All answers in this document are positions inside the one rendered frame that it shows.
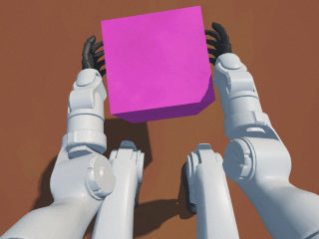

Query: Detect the robot left thigh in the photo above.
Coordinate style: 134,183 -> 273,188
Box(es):
91,145 -> 145,239

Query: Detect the carton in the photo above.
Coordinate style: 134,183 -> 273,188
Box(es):
101,5 -> 215,123

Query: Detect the right robot hand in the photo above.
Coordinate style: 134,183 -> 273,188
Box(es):
204,22 -> 232,65

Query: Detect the robot left forearm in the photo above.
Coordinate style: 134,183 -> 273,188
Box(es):
50,68 -> 108,192

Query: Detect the left robot hand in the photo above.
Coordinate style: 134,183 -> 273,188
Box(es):
82,35 -> 107,77

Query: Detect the robot right forearm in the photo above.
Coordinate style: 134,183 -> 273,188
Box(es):
213,53 -> 292,166

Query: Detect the left robot upper arm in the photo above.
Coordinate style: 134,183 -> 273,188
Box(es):
0,153 -> 116,239

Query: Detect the right robot upper arm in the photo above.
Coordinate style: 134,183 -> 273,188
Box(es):
222,136 -> 319,239

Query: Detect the robot left foot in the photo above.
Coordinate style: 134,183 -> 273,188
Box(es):
134,174 -> 144,210

